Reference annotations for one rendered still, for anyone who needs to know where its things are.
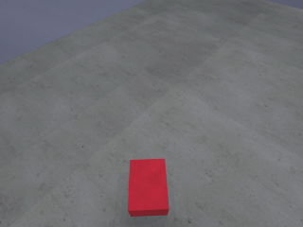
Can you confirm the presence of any carton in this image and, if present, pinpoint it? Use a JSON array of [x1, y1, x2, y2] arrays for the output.
[[128, 158, 169, 217]]

